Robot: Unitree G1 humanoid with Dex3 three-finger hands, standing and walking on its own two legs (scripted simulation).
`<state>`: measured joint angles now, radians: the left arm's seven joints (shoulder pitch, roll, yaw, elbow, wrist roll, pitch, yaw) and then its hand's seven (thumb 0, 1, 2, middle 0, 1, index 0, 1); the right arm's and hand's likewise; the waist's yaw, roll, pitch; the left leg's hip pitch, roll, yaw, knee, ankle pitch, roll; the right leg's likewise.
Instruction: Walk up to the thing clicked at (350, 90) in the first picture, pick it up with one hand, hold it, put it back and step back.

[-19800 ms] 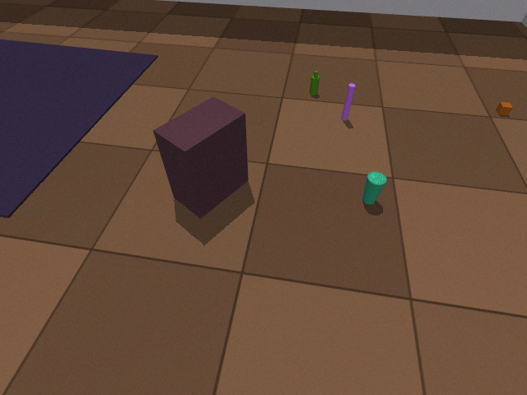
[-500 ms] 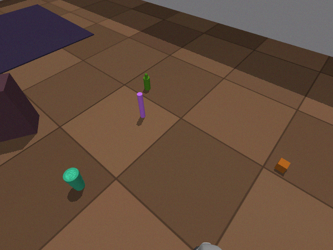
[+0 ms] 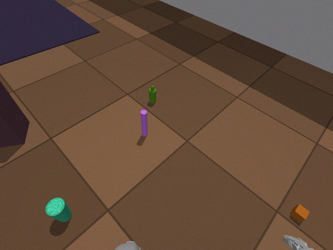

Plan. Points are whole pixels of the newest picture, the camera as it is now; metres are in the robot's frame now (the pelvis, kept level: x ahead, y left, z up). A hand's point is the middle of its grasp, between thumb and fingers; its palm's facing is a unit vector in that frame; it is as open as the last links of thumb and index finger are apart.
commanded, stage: walk up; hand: left
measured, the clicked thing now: (144, 123) +0.98 +0.16 -0.63
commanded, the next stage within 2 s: none
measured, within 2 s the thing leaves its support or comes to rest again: neither
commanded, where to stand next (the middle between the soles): +0.67 -0.05 m, yaw +1 degrees
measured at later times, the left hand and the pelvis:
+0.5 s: hand (96, 187) +0.29 +0.21 -0.10, palm faces +0.00 -0.91 -0.42, open 7.4 cm; pelvis +0.22 -0.07 +0.01, yaw +0 degrees
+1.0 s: hand (103, 150) +0.44 +0.23 -0.13, palm faces -0.03 -0.94 -0.34, open 7.4 cm; pelvis +0.40 -0.04 +0.02, yaw +1 degrees
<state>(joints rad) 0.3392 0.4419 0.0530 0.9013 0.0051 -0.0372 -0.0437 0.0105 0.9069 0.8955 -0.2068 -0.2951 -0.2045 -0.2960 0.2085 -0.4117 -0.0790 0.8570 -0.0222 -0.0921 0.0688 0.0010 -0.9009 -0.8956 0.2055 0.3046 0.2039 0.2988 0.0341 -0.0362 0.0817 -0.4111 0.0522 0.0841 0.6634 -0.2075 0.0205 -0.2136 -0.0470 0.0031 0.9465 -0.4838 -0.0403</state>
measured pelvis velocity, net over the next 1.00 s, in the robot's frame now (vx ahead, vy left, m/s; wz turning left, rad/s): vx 0.40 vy -0.04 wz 0.02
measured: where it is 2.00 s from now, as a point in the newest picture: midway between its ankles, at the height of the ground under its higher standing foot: (173, 178)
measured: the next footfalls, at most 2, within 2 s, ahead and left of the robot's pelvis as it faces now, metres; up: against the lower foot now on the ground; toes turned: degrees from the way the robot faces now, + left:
right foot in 0.34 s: +0.30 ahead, -0.18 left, +0.00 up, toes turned -6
left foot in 0.78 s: +0.47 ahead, +0.08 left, +0.00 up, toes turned +7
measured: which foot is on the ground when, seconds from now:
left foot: down 0.00-0.36, up 0.38-0.76, down 0.78-1.00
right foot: up 0.00-0.32, down 0.34-0.80, up 0.82-1.00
